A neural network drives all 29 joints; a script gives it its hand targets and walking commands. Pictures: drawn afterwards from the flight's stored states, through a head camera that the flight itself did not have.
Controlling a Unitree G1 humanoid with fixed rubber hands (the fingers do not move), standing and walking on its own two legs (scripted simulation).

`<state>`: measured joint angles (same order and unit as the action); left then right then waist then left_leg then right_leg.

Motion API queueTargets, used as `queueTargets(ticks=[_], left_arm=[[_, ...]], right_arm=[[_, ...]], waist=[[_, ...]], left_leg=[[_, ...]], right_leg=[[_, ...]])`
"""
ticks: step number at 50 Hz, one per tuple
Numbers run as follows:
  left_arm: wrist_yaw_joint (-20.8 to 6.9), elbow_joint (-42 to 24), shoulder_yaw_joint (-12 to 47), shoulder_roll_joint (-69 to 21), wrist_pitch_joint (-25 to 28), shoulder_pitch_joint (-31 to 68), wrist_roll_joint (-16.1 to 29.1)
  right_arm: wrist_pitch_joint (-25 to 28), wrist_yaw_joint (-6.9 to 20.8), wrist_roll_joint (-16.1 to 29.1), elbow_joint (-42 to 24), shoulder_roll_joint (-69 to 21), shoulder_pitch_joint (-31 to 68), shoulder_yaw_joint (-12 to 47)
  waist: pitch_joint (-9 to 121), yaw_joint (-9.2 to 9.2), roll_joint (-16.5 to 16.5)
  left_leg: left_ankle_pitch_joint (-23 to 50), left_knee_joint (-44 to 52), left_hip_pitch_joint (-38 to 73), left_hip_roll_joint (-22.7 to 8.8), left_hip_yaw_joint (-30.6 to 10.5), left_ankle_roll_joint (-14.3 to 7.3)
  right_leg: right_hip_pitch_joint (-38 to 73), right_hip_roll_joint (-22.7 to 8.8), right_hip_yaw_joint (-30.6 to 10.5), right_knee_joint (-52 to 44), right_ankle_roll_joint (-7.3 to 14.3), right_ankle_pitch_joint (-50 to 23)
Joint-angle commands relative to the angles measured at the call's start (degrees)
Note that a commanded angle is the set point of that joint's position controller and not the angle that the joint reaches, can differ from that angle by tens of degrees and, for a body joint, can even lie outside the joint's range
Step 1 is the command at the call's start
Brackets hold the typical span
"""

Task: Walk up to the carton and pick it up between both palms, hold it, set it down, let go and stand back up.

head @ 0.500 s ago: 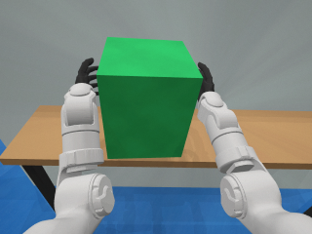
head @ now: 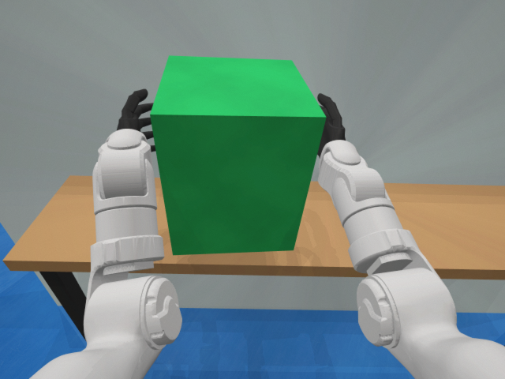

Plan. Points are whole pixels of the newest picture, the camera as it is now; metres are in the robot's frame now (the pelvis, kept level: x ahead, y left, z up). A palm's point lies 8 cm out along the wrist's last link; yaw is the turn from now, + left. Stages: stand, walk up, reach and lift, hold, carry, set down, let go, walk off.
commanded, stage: reach and lift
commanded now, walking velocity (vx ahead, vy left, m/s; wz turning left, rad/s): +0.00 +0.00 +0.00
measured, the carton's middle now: (233, 156) +0.42 +0.00 +0.20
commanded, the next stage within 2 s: hold in 0.30 s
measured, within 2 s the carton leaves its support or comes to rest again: neither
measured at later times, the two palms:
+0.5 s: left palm (122, 136) +0.37 +0.15 +0.27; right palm (329, 135) +0.37 -0.14 +0.26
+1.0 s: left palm (122, 133) +0.37 +0.15 +0.28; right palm (332, 127) +0.37 -0.15 +0.27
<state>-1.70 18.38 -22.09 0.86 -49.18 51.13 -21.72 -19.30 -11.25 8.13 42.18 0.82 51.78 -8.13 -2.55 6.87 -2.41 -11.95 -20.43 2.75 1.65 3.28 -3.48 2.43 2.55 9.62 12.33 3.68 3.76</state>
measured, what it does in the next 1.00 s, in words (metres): stands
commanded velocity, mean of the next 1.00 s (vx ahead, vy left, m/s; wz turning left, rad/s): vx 0.00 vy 0.00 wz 0.00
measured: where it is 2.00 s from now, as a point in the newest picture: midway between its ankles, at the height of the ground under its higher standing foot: outside the picture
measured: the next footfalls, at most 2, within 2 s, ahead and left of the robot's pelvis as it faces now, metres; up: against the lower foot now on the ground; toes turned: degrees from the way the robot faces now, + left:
none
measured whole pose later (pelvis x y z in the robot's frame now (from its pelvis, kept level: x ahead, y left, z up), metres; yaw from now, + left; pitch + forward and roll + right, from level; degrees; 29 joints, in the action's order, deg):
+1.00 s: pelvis +0.00 -0.01 +0.00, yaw +0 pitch -11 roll -1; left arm -2.4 20.2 -24.4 2.0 -51.9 53.3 -20.9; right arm -24.7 -12.9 10.2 44.0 2.5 56.7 -5.6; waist 0.5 5.5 -1.2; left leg -11.5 -20.4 1.8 1.5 3.5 -3.1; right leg 1.1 2.7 9.4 13.0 4.1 3.7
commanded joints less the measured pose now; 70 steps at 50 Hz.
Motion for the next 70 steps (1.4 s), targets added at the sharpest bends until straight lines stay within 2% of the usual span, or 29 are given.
queueTargets(ticks=[1,3,9,24,33,39,47,51,60,70], left_arm=[[-7.58,-3.78,21.03,-29.69,2.29,35.53,10.37],[-7.52,-4.62,21.33,-30.01,2.06,36.08,10.52],[-7.37,-5.53,22.09,-30.18,1.54,36.05,11.21],[-7.33,-3.04,20.87,-30.6,0.75,39.83,11.46],[-7.82,-0.36,18.68,-29.66,0.94,41.21,11.15],[-7.99,-1.15,19.16,-29.62,1.11,41.24,11.5],[-8.53,-2.75,18.97,-28.97,1.31,41.99,12.29],[-8.64,-3.39,19.26,-28.54,1.29,41.45,12.21],[-9.3,-2.21,18.88,-28.47,1.13,41.69,12.05],[-8.94,-4.7,20.57,-28.92,1.28,41.21,12.85]], right_arm=[[3.27,4.84,4.76,-16.88,-28.97,45.53,16.81],[3.16,4.87,5.48,-17.77,-29.25,46.47,17.32],[2.22,4.41,6.51,-18.36,-29.33,46.07,18.52],[0.29,5.2,6.37,-15.24,-29.7,49.21,16.57],[-0.43,5.09,6.32,-12.85,-30.14,50.96,15.54],[-1.12,4.48,7.04,-13.21,-30.88,50.09,16.21],[-2.05,3.57,8.31,-15.81,-32.7,50.88,18.21],[-2.69,3.02,8.66,-16.4,-33.03,49.92,18.89],[-3.64,2.76,7.91,-15.75,-32.97,49.42,17.63],[-4.11,2.27,8.7,-17.94,-33.01,48.8,19.01]], waist=[[20.67,0.38,4.14],[22.06,0.0,4.15],[21.69,0.61,4.42],[21.07,-0.04,4.68],[20.94,-0.78,4.39],[21.54,-0.36,4.9],[22.69,-1.31,4.09],[22.83,-1.23,4.12],[21.11,-1.2,4.51],[22.78,-0.86,4.6]], left_leg=[[8.26,4.78,-7.77,-4.29,-5.08,3.78],[9.54,4.39,-7.36,-4.24,-5.08,3.76],[10.7,3.81,-6.42,-4.36,-5.48,4.41],[5.51,5.24,-8.94,-4.62,-5.64,4.24],[3.45,6.14,-10.67,-4.37,-5.54,3.74],[5.53,5.36,-9.81,-4.0,-5.38,4.06],[4.74,5.49,-11.58,-3.24,-5.14,3.32],[4.9,5.22,-11.36,-2.96,-4.97,3.16],[0.69,6.38,-13.05,-2.98,-4.91,2.87],[5.21,5.44,-11.52,-3.09,-5.23,3.51]], right_leg=[[16.19,-3.47,-6.42,2.46,-3.46,-10.36],[16.57,-3.26,-6.38,2.8,-3.53,-11.15],[15.91,-3.04,-6.52,2.67,-3.28,-12.13],[13.98,-2.89,-6.9,2.29,-2.9,-5.74],[14.44,-3.14,-7.13,2.27,-3.15,-4.93],[15.1,-3.01,-7.42,2.6,-3.33,-7.71],[15.83,-3.52,-8.01,3.05,-3.84,-8.95],[16.03,-3.56,-8.13,3.3,-3.93,-9.85],[14.58,-3.7,-8.28,2.82,-3.94,-4.48],[15.71,-3.22,-8.07,3.54,-4.09,-8.48]])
